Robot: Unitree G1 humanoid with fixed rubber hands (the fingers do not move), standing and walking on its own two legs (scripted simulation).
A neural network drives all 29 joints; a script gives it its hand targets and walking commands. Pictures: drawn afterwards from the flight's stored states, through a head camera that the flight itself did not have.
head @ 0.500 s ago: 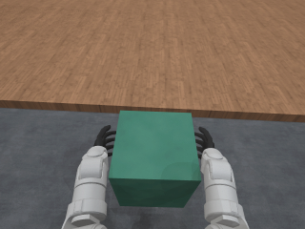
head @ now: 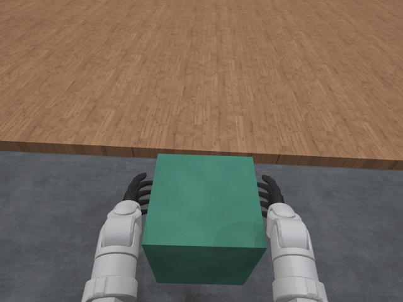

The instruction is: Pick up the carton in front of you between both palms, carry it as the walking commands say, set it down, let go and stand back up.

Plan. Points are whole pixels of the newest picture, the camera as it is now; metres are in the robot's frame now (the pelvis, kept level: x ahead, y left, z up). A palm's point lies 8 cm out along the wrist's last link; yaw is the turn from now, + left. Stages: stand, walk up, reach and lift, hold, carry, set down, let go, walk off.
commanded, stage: reach and lift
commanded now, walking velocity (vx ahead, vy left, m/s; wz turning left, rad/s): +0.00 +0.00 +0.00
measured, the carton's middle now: (202, 222) +0.29 +0.00 -0.04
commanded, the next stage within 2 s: hold in 0.10 s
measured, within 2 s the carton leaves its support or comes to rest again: neither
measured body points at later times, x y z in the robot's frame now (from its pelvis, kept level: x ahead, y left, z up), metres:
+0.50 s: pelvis -0.01 +0.00 +0.00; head -0.05 +0.00 +0.45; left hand +0.28 +0.15 +0.04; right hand +0.29 -0.15 +0.04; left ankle +0.01 +0.13 -0.74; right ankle +0.01 -0.12 -0.74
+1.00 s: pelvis +0.00 +0.00 +0.00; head -0.05 +0.00 +0.44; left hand +0.30 +0.15 +0.04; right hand +0.30 -0.15 +0.04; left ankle +0.01 +0.13 -0.74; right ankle +0.00 -0.12 -0.74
